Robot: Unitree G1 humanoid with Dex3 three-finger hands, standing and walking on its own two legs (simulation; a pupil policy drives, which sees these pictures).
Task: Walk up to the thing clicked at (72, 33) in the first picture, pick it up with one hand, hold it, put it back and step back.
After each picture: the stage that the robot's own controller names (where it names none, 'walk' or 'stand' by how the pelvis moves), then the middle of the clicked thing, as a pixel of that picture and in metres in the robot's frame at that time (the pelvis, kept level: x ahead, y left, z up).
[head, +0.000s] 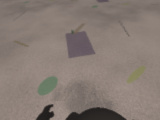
stand; (72, 31) +2.14 +0.57 -0.72
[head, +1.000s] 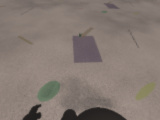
walk; (80, 34) +2.05 +0.23 -0.70
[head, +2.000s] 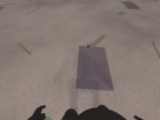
walk; (88, 45) +1.47 +0.03 -0.71
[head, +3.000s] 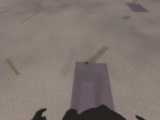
walk; (86, 61) +1.00 +0.06 -0.71
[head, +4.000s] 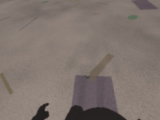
walk; (87, 75) +0.68 +0.06 -0.69
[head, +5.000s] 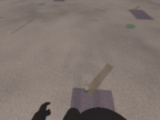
stand; (86, 89) +0.50 +0.02 -0.70
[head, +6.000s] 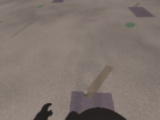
stand; (85, 92) +0.44 +0.05 -0.71
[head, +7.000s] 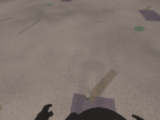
stand; (87, 96) +0.40 +0.02 -0.72
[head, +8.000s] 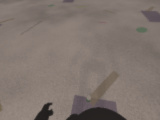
stand; (88, 98) +0.38 +0.00 -0.72
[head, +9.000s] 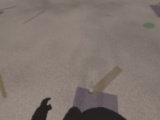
stand; (90, 90) +0.42 -0.06 -0.71
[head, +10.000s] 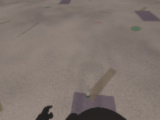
stand; (87, 94) +0.44 +0.01 -0.72
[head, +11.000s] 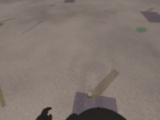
stand; (89, 94) +0.44 -0.02 -0.73
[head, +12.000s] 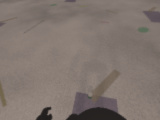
stand; (89, 95) +0.43 -0.02 -0.73
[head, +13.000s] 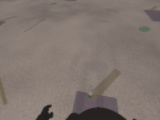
go down; (90, 94) +0.43 -0.03 -0.73
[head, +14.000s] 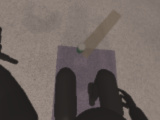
go down; (80, 48) +0.54 +0.04 -0.30
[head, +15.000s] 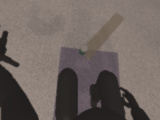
close in; (83, 50) +0.54 +0.04 -0.30
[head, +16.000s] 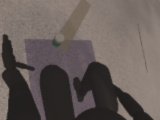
close in; (57, 40) +0.54 +0.10 -0.22
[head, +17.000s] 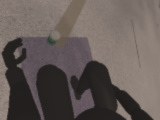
close; (53, 38) +0.54 +0.11 -0.22
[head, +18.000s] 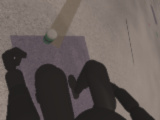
lift; (49, 37) +0.54 +0.12 -0.22
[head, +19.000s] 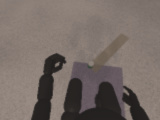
close; (90, 64) +0.52 +0.00 -0.45
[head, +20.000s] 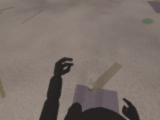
close; (90, 87) +0.46 -0.03 -0.67
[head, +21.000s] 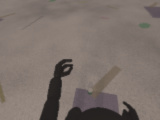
close; (90, 91) +0.45 -0.02 -0.68
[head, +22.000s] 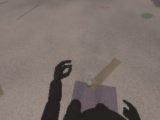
stand; (89, 83) +0.47 -0.02 -0.65
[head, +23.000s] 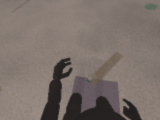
stand; (89, 79) +0.48 -0.03 -0.60
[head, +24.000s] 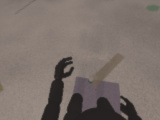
stand; (90, 79) +0.48 -0.03 -0.60
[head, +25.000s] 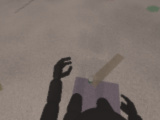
stand; (90, 80) +0.47 -0.03 -0.60
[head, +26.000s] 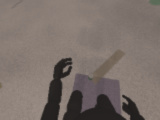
stand; (90, 76) +0.48 -0.02 -0.58
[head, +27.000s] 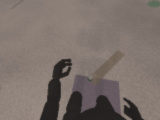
stand; (90, 77) +0.47 -0.03 -0.58
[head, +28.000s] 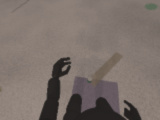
stand; (89, 79) +0.47 -0.02 -0.61
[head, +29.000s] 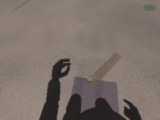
stand; (89, 79) +0.47 -0.03 -0.61
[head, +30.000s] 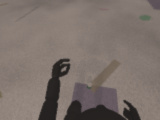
stand; (89, 85) +0.46 -0.03 -0.65
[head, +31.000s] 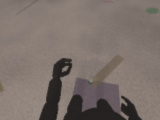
stand; (90, 81) +0.47 -0.03 -0.61
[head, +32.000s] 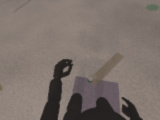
close; (90, 79) +0.47 -0.03 -0.60
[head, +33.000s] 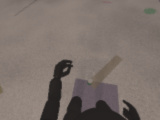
stand; (89, 81) +0.47 -0.03 -0.63
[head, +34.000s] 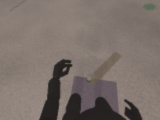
stand; (88, 79) +0.47 -0.03 -0.61
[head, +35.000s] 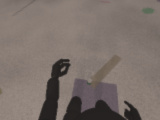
stand; (89, 81) +0.47 -0.03 -0.63
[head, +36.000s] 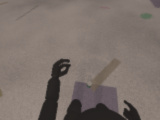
stand; (89, 84) +0.46 -0.03 -0.64
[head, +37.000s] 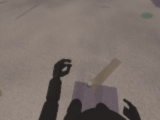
stand; (89, 84) +0.46 -0.03 -0.64
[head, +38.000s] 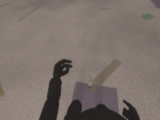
close; (89, 84) +0.47 -0.03 -0.65
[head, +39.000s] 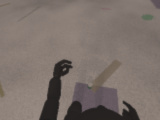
close; (89, 85) +0.46 -0.03 -0.66
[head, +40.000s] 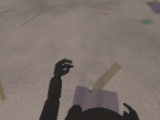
stand; (90, 88) +0.45 -0.03 -0.67
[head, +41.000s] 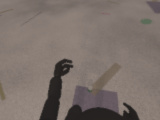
stand; (90, 88) +0.45 -0.02 -0.67
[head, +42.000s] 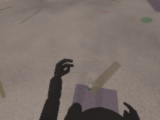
close; (90, 86) +0.46 -0.03 -0.67
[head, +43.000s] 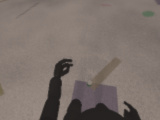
stand; (89, 83) +0.46 -0.02 -0.65
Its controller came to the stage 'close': yes
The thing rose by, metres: 0.00
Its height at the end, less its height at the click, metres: +0.00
